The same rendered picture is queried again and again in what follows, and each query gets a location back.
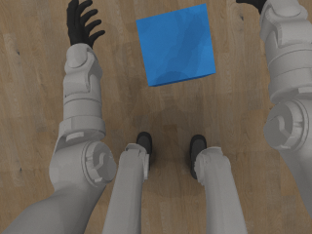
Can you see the robot left thigh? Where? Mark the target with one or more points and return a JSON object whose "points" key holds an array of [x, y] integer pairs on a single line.
{"points": [[124, 210]]}

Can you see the robot right hand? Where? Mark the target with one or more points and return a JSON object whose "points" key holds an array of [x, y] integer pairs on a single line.
{"points": [[257, 3]]}

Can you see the robot left upper arm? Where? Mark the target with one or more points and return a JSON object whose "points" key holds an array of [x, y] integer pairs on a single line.
{"points": [[79, 175]]}

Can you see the left robot forearm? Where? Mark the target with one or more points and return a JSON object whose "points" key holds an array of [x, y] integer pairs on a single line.
{"points": [[82, 102]]}

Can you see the left robot foot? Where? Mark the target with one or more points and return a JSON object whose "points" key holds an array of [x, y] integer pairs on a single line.
{"points": [[145, 140]]}

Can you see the right robot forearm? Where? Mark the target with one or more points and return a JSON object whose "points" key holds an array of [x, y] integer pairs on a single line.
{"points": [[287, 35]]}

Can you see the carton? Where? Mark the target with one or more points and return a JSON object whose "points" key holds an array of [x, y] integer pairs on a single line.
{"points": [[176, 46]]}

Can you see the robot left hand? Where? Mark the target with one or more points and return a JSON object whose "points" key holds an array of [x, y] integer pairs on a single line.
{"points": [[77, 31]]}

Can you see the robot right upper arm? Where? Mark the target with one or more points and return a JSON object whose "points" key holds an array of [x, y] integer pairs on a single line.
{"points": [[288, 129]]}

